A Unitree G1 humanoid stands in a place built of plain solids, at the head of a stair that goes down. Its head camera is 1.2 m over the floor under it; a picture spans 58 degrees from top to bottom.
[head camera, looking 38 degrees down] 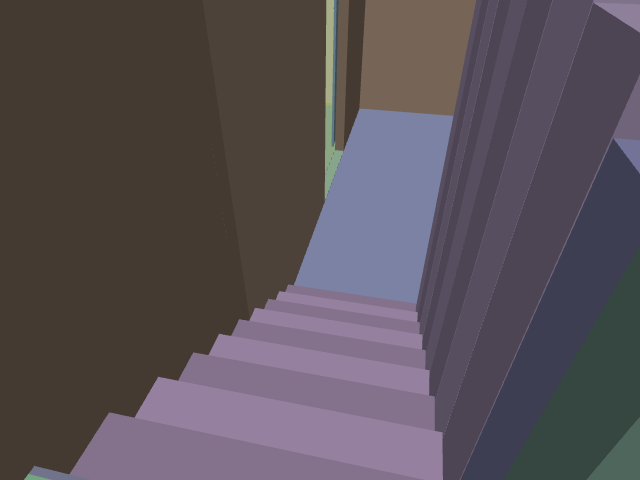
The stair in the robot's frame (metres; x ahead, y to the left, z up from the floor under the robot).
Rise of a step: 0.17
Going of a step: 0.26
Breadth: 1.14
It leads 12 degrees to the right of straight ahead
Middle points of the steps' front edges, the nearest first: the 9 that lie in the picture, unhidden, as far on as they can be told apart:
0.68 0.16 -0.17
0.94 0.11 -0.34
1.19 0.05 -0.51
1.45 0.00 -0.68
1.70 -0.05 -0.85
1.96 -0.11 -1.02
2.21 -0.16 -1.19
2.46 -0.22 -1.35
2.72 -0.27 -1.52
